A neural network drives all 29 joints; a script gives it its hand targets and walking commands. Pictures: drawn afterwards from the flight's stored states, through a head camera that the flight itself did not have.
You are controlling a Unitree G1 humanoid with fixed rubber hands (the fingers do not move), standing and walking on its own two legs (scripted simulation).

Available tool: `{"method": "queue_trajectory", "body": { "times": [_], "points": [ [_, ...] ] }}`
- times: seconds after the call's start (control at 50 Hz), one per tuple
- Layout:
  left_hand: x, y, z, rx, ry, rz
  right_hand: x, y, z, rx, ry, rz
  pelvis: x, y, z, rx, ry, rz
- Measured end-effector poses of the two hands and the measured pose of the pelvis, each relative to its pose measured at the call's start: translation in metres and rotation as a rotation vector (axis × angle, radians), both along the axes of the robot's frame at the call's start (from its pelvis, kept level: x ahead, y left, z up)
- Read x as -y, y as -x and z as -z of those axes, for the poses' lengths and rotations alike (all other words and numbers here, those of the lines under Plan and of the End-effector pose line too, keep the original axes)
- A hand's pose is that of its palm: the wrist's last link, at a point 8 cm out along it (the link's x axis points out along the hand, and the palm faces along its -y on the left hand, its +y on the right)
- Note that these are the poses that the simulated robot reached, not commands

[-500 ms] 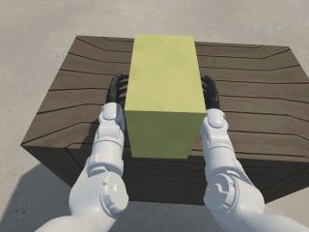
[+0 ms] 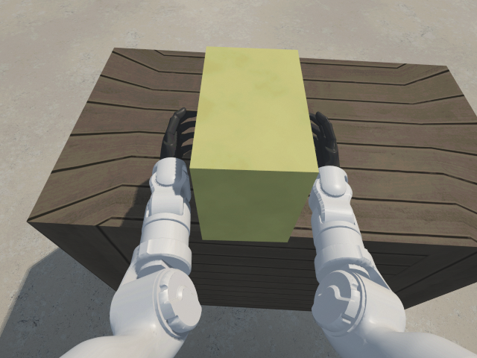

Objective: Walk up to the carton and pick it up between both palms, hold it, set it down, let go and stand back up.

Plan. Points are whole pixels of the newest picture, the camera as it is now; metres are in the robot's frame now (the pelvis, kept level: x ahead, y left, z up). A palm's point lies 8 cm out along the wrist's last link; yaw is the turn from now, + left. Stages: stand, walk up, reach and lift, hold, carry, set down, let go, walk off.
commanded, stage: set down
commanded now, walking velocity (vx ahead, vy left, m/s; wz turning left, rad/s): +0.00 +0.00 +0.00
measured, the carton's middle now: (248, 148) +0.46 -0.01 +0.05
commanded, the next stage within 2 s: none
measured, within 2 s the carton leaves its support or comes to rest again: neither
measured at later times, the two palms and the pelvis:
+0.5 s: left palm (166, 156) +0.43 +0.14 +0.06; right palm (321, 164) +0.42 -0.14 +0.05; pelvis -0.01 +0.00 -0.01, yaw -2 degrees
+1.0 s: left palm (136, 129) +0.43 +0.18 +0.13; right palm (367, 119) +0.44 -0.19 +0.14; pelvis -0.03 -0.01 -0.02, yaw +0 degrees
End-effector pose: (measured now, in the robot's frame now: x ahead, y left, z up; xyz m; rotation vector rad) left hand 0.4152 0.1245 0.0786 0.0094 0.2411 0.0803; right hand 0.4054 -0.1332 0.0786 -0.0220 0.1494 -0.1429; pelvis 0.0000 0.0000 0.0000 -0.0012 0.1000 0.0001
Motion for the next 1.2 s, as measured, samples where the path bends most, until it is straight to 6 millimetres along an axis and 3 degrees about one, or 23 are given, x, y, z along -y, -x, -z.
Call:
{"method": "queue_trajectory", "body": {
  "times": [0.22,0.4,0.56,0.72,0.92,1.04,1.2],
  "points": [
    [0.0,-0.001,0.009,-0.021,-0.01,0.001,0.002,-0.001,0.0,-0.006,0.01,-0.02,-0.001,0.002,0.0,-0.01,0.0,0.013],
    [-0.007,-0.008,0.029,-0.064,-0.029,-0.006,0.004,-0.007,0.023,-0.098,-0.014,-0.045,-0.003,0.007,0.005,-0.103,0.01,0.03],
    [-0.027,-0.02,0.014,-0.038,-0.042,-0.046,0.006,-0.02,0.027,-0.132,-0.029,-0.047,-0.005,0.011,0.013,-0.201,0.025,0.025],
    [-0.046,-0.02,-0.012,-0.022,-0.063,-0.054,0.026,-0.028,0.003,-0.112,-0.023,-0.026,-0.003,0.014,0.017,-0.197,0.032,0.002],
    [-0.053,-0.015,-0.037,-0.011,-0.042,-0.059,0.053,-0.033,-0.05,-0.07,-0.027,-0.023,0.005,0.027,0.018,-0.193,0.025,-0.01],
    [-0.053,-0.013,-0.055,0.004,-0.046,-0.051,0.055,-0.03,-0.07,-0.074,-0.03,-0.041,0.01,0.034,0.017,-0.191,0.02,-0.015],
    [-0.053,-0.012,-0.074,-0.004,-0.048,-0.053,0.045,-0.027,-0.077,-0.104,-0.032,-0.06,0.014,0.041,0.015,-0.181,0.017,-0.026]
  ]
}}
